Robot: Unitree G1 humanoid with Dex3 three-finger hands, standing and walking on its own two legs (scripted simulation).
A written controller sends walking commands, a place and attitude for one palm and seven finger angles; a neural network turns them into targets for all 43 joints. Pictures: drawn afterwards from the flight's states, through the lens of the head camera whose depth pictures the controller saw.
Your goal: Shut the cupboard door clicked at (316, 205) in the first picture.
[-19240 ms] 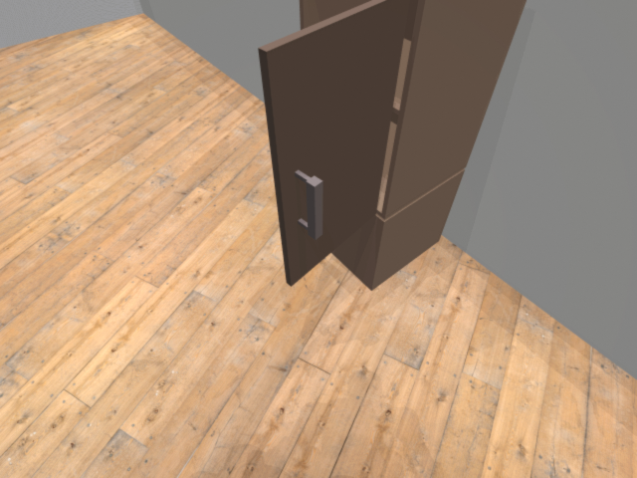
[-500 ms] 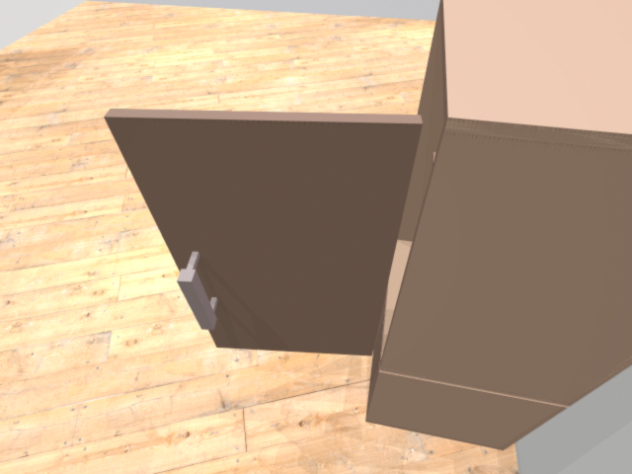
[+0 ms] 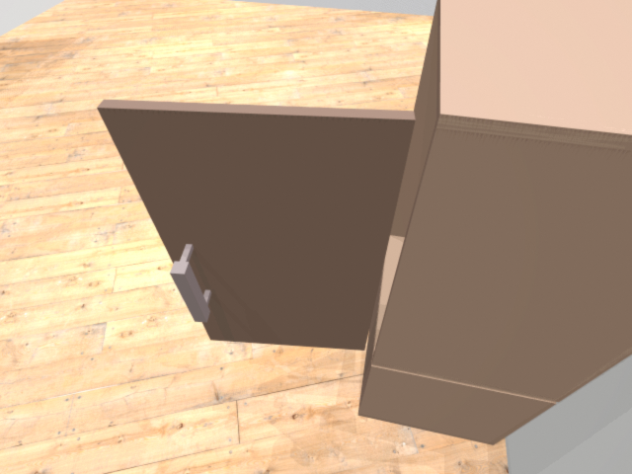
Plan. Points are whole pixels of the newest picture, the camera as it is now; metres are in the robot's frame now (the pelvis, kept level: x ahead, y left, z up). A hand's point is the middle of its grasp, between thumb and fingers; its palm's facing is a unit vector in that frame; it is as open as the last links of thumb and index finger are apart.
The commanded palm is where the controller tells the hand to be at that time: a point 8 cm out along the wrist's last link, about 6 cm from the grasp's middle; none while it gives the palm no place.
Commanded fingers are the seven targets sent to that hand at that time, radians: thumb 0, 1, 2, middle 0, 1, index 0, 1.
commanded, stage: look again from close up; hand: left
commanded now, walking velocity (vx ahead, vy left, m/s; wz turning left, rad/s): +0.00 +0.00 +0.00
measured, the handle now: (195, 284) +0.41 +0.24 -0.07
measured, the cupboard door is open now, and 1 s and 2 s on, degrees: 98 98 98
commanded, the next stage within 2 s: raise the hand and make a fist in 0.40 s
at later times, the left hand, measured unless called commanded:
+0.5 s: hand out of the picture -0.02 +0.16 -0.17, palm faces +0.02 -0.98 -0.18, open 7.4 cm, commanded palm +0.09 +0.21 -0.08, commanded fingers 0.00 0.90 0.90 -0.20 -0.30 -0.20 -0.30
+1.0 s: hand out of the picture +0.10 +0.18 -0.09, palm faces +0.04 -1.00 +0.00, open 5.8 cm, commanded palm +0.10 +0.23 -0.07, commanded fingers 0.00 0.90 0.90 -0.66 -0.80 -0.66 -0.80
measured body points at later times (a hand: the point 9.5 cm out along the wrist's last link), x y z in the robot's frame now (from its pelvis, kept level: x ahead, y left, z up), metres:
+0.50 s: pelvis +0.00 +0.00 +0.00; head +0.01 +0.00 +0.45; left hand -0.02 +0.21 -0.16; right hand -0.02 -0.20 -0.17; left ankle -0.03 +0.12 -0.74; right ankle -0.04 -0.07 -0.74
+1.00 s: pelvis -0.08 +0.01 -0.12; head -0.03 +0.03 +0.33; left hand +0.10 +0.23 -0.09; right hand +0.17 -0.21 -0.14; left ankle -0.03 +0.12 -0.74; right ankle -0.04 -0.07 -0.74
